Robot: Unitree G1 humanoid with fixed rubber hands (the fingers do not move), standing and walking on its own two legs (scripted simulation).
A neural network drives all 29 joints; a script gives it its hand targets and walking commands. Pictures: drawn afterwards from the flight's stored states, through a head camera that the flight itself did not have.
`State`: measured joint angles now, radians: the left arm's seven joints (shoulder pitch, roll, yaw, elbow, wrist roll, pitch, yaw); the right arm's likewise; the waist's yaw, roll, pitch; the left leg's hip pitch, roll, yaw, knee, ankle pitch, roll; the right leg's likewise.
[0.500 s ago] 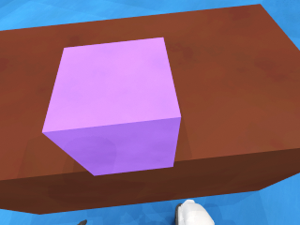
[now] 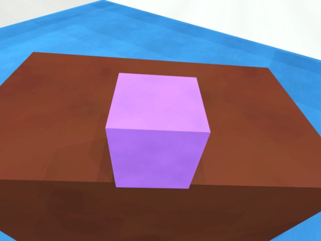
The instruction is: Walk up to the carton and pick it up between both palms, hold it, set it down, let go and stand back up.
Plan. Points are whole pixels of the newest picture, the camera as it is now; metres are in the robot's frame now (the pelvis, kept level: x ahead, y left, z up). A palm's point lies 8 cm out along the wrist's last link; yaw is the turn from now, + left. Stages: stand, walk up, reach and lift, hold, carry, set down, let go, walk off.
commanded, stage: walk up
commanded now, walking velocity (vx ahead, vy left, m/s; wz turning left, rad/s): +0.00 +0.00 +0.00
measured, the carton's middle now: (155, 133) +0.40 +0.04 +0.06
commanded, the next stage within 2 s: none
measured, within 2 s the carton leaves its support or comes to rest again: neither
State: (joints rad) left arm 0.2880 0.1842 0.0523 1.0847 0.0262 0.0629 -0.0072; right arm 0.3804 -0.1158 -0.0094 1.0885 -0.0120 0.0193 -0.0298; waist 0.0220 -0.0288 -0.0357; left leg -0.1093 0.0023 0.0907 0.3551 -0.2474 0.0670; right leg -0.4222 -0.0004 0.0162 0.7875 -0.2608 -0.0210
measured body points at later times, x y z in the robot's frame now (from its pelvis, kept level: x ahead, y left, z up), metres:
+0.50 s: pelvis -0.02 -0.02 +0.00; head -0.03 -0.03 +0.45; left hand -0.04 +0.18 -0.17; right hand -0.05 -0.22 -0.17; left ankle -0.03 +0.06 -0.75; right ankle -0.05 -0.14 -0.75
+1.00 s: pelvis -0.04 -0.01 +0.00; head -0.02 -0.03 +0.44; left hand -0.08 +0.20 -0.16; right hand -0.06 -0.24 -0.17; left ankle -0.06 +0.10 -0.69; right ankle -0.05 -0.14 -0.75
